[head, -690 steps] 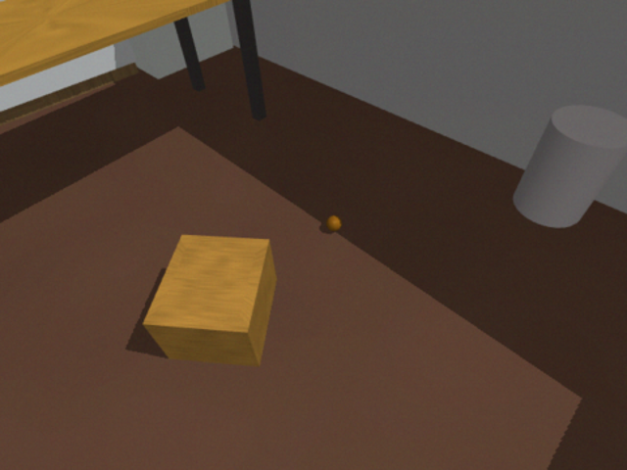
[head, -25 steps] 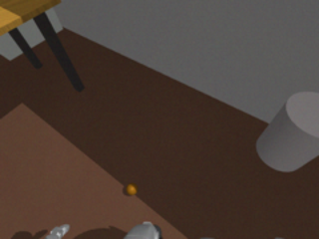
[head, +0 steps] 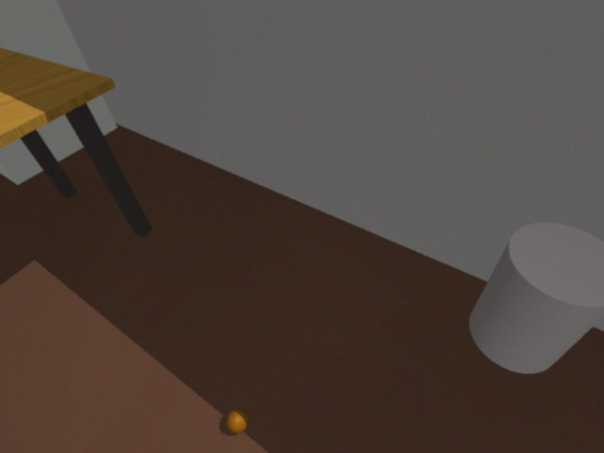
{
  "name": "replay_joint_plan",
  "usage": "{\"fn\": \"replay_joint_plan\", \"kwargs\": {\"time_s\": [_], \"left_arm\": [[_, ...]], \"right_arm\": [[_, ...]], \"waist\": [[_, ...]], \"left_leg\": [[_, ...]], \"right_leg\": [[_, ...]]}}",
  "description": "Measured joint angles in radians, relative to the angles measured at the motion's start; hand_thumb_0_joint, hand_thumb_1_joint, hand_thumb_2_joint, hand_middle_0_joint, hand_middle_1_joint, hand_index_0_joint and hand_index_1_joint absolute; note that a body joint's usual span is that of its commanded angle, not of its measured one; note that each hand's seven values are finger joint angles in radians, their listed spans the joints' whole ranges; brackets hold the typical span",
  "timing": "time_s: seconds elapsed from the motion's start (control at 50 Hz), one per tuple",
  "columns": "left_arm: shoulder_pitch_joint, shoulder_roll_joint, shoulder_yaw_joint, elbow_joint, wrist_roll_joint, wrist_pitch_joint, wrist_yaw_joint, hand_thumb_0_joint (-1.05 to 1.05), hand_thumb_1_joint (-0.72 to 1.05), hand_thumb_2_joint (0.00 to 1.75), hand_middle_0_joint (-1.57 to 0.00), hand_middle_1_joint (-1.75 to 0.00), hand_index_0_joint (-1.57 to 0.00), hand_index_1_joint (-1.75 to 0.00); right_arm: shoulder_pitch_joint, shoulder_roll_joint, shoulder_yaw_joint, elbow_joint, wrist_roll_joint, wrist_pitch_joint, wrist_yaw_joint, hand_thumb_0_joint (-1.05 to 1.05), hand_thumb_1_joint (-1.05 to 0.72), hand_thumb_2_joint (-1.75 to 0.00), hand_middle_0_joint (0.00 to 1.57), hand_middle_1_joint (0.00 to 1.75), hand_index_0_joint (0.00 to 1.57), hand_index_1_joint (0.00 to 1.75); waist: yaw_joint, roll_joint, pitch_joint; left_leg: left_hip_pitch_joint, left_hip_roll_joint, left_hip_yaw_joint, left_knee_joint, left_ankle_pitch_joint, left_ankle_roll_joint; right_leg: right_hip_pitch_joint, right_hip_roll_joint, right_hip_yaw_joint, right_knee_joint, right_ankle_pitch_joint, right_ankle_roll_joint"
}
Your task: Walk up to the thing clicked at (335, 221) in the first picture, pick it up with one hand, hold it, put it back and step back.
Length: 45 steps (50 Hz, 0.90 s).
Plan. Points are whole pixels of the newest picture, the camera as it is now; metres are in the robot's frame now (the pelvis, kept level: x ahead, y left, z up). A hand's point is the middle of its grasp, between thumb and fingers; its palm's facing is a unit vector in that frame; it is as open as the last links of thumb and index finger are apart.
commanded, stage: stand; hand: left
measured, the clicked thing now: (237, 420) +0.38 +0.28 -0.74
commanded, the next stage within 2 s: none
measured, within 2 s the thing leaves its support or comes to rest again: neither
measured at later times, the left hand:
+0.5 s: hand out of the picture +0.12 +0.25 -0.15, palm faces -0.03 -0.94 -0.34, open 7.3 cm
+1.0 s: hand out of the picture +0.08 +0.27 -0.16, palm faces -0.03 -0.94 -0.34, open 7.3 cm
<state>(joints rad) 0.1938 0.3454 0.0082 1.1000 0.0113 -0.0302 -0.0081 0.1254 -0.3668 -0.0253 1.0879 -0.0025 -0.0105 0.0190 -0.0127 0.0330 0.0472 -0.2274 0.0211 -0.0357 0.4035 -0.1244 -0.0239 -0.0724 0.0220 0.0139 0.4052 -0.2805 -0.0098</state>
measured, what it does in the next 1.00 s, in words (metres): stands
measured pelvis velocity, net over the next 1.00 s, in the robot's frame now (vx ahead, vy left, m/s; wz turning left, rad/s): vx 0.01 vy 0.02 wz -0.02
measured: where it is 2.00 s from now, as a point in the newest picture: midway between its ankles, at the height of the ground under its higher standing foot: outside the picture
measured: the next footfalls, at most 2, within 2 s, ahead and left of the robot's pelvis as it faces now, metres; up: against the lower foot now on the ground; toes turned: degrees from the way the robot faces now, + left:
none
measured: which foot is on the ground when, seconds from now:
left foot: down 0.00-1.00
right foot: down 0.00-1.00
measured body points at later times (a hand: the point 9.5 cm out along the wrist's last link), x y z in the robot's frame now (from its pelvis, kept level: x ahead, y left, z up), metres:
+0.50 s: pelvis +0.02 +0.00 +0.00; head +0.04 +0.00 +0.45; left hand +0.12 +0.30 -0.13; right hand +0.10 -0.30 -0.13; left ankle +0.06 +0.14 -0.74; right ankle -0.03 -0.11 -0.74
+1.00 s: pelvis +0.01 +0.02 +0.00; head +0.03 +0.02 +0.45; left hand +0.08 +0.32 -0.13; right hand +0.09 -0.28 -0.13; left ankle +0.06 +0.14 -0.74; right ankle -0.03 -0.11 -0.74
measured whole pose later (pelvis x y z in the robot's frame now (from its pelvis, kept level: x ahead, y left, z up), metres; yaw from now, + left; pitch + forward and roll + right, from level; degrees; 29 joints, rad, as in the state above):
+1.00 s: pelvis +0.01 +0.02 +0.00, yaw -1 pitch -2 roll +0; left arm 0.13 0.35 0.02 1.14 0.01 -0.01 0.00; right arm 0.07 -0.34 -0.01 1.15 0.00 -0.01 0.01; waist 0.00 -0.01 0.06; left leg -0.19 0.00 -0.01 0.34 -0.11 0.00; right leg -0.03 -0.01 0.04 0.31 -0.25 0.02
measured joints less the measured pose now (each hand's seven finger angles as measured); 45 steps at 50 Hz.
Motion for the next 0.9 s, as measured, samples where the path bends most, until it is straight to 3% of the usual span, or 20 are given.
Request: {"fn": "replay_joint_plan", "kwargs": {"time_s": [0.44,0.9], "left_arm": [[-0.105,0.001,0.016,0.013,-0.008,0.010,0.006,0.01,0.91,0.90,-0.20,-0.30,-0.21,-0.30],[-0.073,0.007,0.017,0.037,-0.001,0.022,0.004,0.01,0.91,0.90,-0.20,-0.30,-0.21,-0.30]], "right_arm": [[-0.052,0.016,0.030,0.040,0.002,-0.003,-0.017,0.00,-0.90,-0.90,0.21,0.30,0.20,0.30],[-0.056,0.025,0.023,0.055,0.000,0.001,-0.014,0.00,-0.90,-0.90,0.21,0.30,0.20,0.30]], "waist": [[-0.001,-0.036,0.021],[0.008,-0.040,0.016]], "left_leg": [[0.035,0.008,0.018,-0.041,-0.008,-0.004],[0.038,-0.017,0.029,-0.063,0.010,0.020]], "right_leg": [[0.045,0.003,0.019,-0.080,0.020,0.000],[0.044,-0.024,0.025,-0.093,0.033,0.023]]}}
